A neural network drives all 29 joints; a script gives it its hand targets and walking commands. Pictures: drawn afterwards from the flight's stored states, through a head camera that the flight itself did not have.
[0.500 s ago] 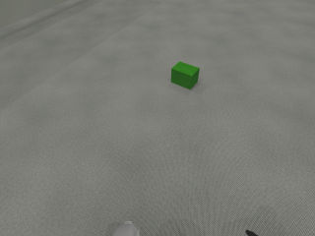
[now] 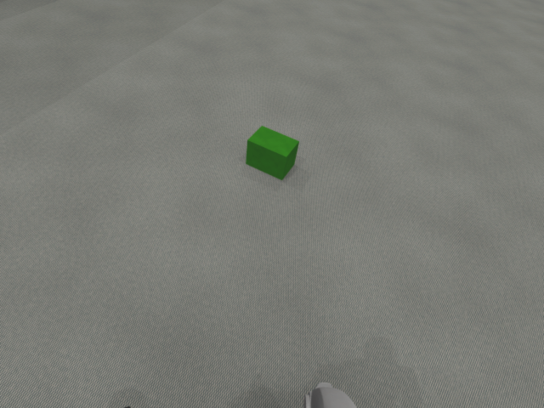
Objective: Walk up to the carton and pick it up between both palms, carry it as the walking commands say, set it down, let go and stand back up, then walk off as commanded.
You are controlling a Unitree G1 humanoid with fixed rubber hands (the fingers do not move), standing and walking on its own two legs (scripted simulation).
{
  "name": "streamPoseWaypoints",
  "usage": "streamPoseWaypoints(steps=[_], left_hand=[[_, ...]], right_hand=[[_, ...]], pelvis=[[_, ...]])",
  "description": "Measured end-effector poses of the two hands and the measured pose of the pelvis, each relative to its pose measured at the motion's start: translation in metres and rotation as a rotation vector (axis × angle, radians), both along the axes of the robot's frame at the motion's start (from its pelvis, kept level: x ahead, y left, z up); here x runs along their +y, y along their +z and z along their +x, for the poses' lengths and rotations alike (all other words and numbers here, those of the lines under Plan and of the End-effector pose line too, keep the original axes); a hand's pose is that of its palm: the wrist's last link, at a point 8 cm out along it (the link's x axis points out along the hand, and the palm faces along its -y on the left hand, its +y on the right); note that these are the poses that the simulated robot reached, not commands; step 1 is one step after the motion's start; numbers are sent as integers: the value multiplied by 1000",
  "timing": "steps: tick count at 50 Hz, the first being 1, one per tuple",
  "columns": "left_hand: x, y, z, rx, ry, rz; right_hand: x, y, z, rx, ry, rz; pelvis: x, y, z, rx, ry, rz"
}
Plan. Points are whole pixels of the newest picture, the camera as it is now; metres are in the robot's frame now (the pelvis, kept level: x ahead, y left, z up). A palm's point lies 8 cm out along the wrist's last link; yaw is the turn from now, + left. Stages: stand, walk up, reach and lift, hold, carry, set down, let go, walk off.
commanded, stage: walk up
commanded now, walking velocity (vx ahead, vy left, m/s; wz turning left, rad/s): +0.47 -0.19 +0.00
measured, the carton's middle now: (271, 152) +1.46 -0.14 -0.70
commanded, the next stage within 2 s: none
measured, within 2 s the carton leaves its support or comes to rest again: neither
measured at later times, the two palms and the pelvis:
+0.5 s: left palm (148, 397) +0.18 +0.17 -0.12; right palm (415, 298) +0.35 -0.32 -0.14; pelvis +0.25 -0.08 +0.00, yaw +0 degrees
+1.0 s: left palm (161, 209) +0.58 +0.22 -0.15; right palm (386, 261) +0.42 -0.27 -0.11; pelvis +0.49 -0.02 +0.00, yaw -1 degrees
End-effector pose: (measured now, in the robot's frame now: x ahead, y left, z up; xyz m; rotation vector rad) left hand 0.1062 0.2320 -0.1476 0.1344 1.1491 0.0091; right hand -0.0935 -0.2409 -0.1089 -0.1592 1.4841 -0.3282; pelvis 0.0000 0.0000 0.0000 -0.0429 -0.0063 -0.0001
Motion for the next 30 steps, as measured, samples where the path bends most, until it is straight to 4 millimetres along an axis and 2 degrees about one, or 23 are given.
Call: streamPoseWaypoints(steps=[2, 5, 9, 11, 12, 14, 17, 20, 23, 25, 27, 30], left_hand=[[-15, 4, 35, -34, -21, -14], [-40, 8, 88, -82, -51, -24], [-69, 10, 155, -143, -83, 12], [-75, 4, 178, -168, -66, 60], [-75, 3, 180, -159, -49, 81], [-70, 5, 168, -107, -6, 117], [-60, 15, 134, 10, 75, 161], [-57, 23, 104, 116, 142, 181], [-60, 28, 84, 205, 188, 179], [-62, 30, 78, 254, 213, 171], [-64, 29, 79, 293, 233, 158], [-62, 24, 93, 337, 258, 133]], right_hand=[[-2, -2, 7, 19, -21, 15], [-12, -8, 28, 36, -43, 32], [-39, -30, 71, 59, -49, 61], [-56, -46, 99, 70, -24, 82], [-64, -51, 119, 57, -3, 87], [-79, -55, 172, -8, 51, 87], [-94, -51, 261, -139, 127, 88], [-97, -43, 340, -243, 181, 98], [-92, -33, 407, -323, 218, 112], [-83, -28, 447, -364, 239, 124], [-72, -24, 484, -398, 258, 137], [-50, -20, 538, -443, 286, 154]], pelvis=[[-8, -1, 18, 0, 0, 4], [-23, -4, 48, 6, 0, 11], [-50, -17, 96, 24, -5, 25], [-66, -30, 119, 30, 0, 35], [-71, -31, 127, 31, -1, 34], [-78, -27, 145, 27, 2, 43], [-82, -15, 172, 14, 2, 56], [-84, -7, 199, 2, -2, 63], [-82, -2, 227, -4, -6, 68], [-79, -1, 246, -5, -8, 70], [-74, 0, 265, -5, -8, 69], [-63, -3, 297, -1, -5, 63]])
